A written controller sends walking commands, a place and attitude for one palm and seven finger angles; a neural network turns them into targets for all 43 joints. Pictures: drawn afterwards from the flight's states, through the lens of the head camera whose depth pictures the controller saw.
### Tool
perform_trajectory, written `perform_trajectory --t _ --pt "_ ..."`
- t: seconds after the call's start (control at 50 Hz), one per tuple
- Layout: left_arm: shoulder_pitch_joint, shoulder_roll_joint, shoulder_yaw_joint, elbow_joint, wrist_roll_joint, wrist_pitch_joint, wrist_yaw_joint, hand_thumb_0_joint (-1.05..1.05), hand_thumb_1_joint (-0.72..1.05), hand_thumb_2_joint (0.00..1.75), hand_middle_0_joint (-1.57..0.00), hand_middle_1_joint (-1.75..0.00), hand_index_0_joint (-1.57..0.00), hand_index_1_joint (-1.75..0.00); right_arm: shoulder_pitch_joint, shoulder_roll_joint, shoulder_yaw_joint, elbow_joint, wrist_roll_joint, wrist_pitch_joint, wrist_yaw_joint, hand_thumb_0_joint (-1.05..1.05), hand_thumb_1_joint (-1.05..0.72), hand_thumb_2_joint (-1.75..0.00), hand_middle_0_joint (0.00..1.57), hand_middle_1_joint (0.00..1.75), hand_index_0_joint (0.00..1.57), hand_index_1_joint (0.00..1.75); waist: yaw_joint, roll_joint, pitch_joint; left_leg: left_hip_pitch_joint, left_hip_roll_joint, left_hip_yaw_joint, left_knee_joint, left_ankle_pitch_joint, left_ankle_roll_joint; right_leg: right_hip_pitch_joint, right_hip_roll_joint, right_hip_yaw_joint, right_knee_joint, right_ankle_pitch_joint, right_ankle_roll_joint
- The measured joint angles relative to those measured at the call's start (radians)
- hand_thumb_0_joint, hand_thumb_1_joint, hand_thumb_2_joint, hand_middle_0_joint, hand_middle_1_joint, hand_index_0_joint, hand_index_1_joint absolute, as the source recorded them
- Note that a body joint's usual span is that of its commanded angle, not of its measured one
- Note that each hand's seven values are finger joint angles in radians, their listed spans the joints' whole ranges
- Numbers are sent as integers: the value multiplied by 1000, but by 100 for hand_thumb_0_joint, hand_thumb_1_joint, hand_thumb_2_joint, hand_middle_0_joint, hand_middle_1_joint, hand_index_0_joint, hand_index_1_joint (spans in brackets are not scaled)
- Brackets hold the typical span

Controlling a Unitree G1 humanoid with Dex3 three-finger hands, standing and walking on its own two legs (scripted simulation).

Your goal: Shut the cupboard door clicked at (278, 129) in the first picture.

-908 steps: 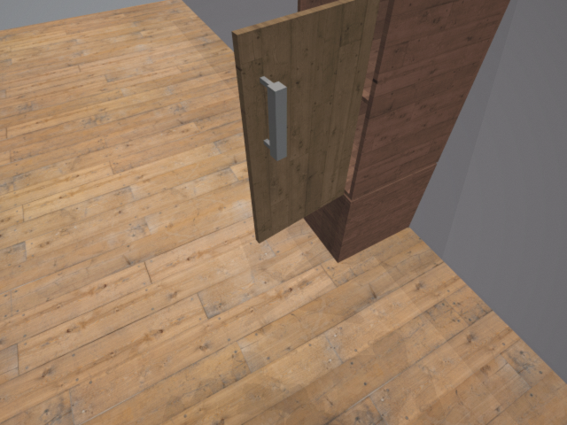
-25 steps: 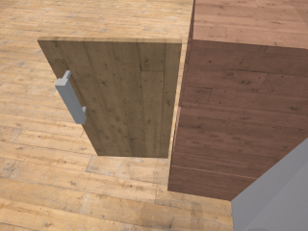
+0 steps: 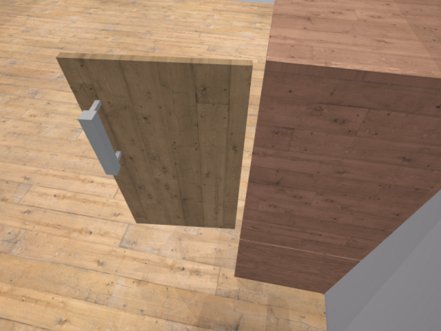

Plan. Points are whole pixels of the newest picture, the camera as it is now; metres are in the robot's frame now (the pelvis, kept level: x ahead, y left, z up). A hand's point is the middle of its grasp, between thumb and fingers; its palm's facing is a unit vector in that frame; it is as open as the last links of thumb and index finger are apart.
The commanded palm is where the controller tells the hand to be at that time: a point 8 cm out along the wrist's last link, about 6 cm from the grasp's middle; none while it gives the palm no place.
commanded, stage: come to a stop and stand still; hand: left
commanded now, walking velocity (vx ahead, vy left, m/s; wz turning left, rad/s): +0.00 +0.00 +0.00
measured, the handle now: (105, 138) +0.45 +0.28 +0.08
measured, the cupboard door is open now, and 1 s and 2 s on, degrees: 97 97 97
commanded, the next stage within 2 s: look again from close up in 0.04 s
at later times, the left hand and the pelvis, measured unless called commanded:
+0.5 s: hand out of the picture +0.03 +0.21 -0.18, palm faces +0.02 -0.97 -0.22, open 7.4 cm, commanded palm none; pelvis -0.01 +0.03 -0.01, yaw +0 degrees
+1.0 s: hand (85, 300) +0.16 +0.24 -0.01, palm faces +0.19 -0.98 -0.05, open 7.1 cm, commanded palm +0.08 +0.29 -0.05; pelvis -0.04 +0.05 -0.04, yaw +4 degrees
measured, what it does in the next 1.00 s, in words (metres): shifts its weight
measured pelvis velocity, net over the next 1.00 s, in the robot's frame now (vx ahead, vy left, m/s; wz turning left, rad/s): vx -0.04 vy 0.05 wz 0.06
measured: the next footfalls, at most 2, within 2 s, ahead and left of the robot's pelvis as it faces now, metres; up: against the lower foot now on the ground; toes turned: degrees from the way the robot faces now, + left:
none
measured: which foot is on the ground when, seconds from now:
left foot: down 0.00-1.00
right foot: down 0.00-1.00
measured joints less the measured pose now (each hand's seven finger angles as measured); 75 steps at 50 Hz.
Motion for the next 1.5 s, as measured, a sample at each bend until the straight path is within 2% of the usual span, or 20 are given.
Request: perform_trajectory --t 0.14,0.2,0.34,0.54,0.8,0.82,0.84,0.88,0.92,0.94,0.98,1.04,1.08,1.12,1.16,1.22,1.3,1.36,1.44,1.5 --pt "3 0 2 -3 -1 -1 0 1 92 90 -20 -30 -20 -30 16 3 1 3 0 -3 0 0 -91 -90 20 30 20 30 -1 -3 -1 -6 0 1 0 4 0 -5 0 1 -4 6 -1" --pt "12 6 -13 -29 0 -1 2 1 92 90 -20 -30 -20 -30 24 -6 -5 -41 -7 6 5 1 -91 -90 20 30 20 30 -13 1 9 -26 -5 -1 36 -8 2 -25 -8 -1 35 -9 0" --pt "24 14 -9 -46 4 -3 8 1 91 90 -21 -30 -20 -30 14 -53 -24 -93 -9 23 15 1 -91 -90 20 30 20 30 -34 33 -52 -95 2 -15 154 -70 14 -59 -6 -14 83 -36 11" --pt "-38 44 -3 -75 2 0 7 1 91 90 -20 -30 -20 -30 -35 -85 -18 -104 -7 -2 8 1 -91 -90 20 30 20 30 -20 14 -56 -62 -35 12 126 -55 48 -50 -39 16 95 -29 46" --pt "-30 58 -8 -83 6 17 14 1 91 90 -20 -30 -20 -30 -69 -81 -3 -97 -1 9 16 1 -91 -90 20 30 20 30 -12 4 -21 -57 -65 33 110 -34 77 -52 -66 40 87 -6 76" --pt "10 53 56 -236 -15 78 1 1 91 90 -21 -30 -20 -30 -58 -77 0 -134 2 -13 3 1 -91 -90 20 30 21 30 -15 -3 4 -70 -65 29 141 -43 76 -63 -67 40 117 -11 77" --pt "62 64 68 -422 -43 90 14 1 91 90 -21 -30 -20 -30 -31 -76 7 -178 25 -62 -19 1 -91 -90 20 30 21 30 -19 -12 13 -96 -67 20 185 -59 75 -94 -71 42 189 -40 75" --pt "160 84 52 -749 -105 52 43 2 91 90 -21 -30 -21 -30 27 -79 7 -250 42 -162 -28 1 -91 -90 20 30 21 30 -18 -28 -16 -137 -89 9 244 -88 76 -144 -86 49 309 -92 67" --pt "171 78 49 -933 -139 -24 41 2 91 90 -22 -31 -21 -32 54 -92 -9 -308 39 -241 -11 1 -91 -90 20 30 21 30 -28 -25 -55 -187 -112 -8 292 -105 74 -168 -98 51 331 -141 55" --pt "155 65 57 -979 -152 -80 25 2 91 90 -23 -32 -22 -32 51 -103 -14 -336 33 -265 1 1 -90 -90 20 30 21 30 -35 -15 -78 -231 -116 -15 326 -114 73 -192 -101 52 334 -167 61" --pt "112 37 89 -1007 -181 -221 -43 2 91 90 -25 -34 -24 -35 17 -119 -25 -389 23 -287 25 1 -90 -90 20 30 21 30 -44 5 -116 -326 -106 -19 397 -133 66 -277 -94 47 376 -162 74" --pt "84 34 134 -1007 -229 -451 -209 1 91 90 -28 -39 -28 -39 -44 -113 -37 -485 13 -292 53 1 -90 -90 20 30 21 30 -44 -21 -166 -489 -90 -4 519 -169 55 -444 -80 57 488 -173 64" --pt "83 50 147 -1000 -245 -533 -316 1 91 90 -31 -42 -31 -42 -80 -119 -43 -559 19 -288 62 1 -90 -90 20 30 21 30 -36 -36 -169 -575 -76 -1 606 -199 63 -529 -69 54 562 -195 53" --pt "110 67 148 -1008 -266 -519 -377 1 91 90 -35 -45 -34 -46 -107 -134 -48 -625 29 -278 58 1 -90 -90 20 30 21 30 -24 -40 -169 -637 -67 -4 673 -223 64 -588 -62 49 619 -212 48" --pt "148 76 151 -1021 -283 -464 -389 1 90 90 -38 -49 -38 -49 -124 -150 -50 -672 36 -269 45 1 -90 -90 20 30 21 30 -8 -39 -171 -680 -62 -13 719 -241 56 -627 -59 39 657 -227 40" --pt "201 82 166 -1076 -291 -413 -346 1 90 90 -44 -55 -43 -55 -135 -163 -50 -707 36 -265 23 1 -90 -90 20 30 20 30 18 -28 -171 -717 -53 -39 763 -258 46 -650 -55 11 683 -240 30" --pt "220 96 176 -1179 -292 -440 -313 2 90 90 -51 -63 -50 -63 -133 -159 -25 -697 31 -263 2 1 -90 -90 20 30 20 30 39 -12 -165 -733 -44 -80 786 -266 33 -643 -49 -30 680 -246 18" --pt "172 113 173 -1210 -298 -436 -345 2 90 90 -56 -69 -56 -69 -129 -144 4 -673 37 -254 -8 1 -90 -90 20 30 21 30 38 3 -156 -731 -38 -101 785 -264 25 -629 -43 -51 663 -242 13" --pt "114 138 173 -1204 -307 -332 -390 2 90 90 -63 -77 -63 -77 -104 -113 30 -656 48 -230 -15 2 -90 -90 20 30 21 30 17 18 -147 -698 -33 -100 744 -250 21 -597 -36 -49 621 -227 12" --pt "117 145 195 -1200 -322 -265 -385 2 90 90 -69 -83 -69 -83 -71 -96 33 -651 48 -215 -18 2 -90 -90 20 30 21 30 -4 23 -148 -658 -31 -85 693 -236 23 -566 -31 -33 582 -215 14"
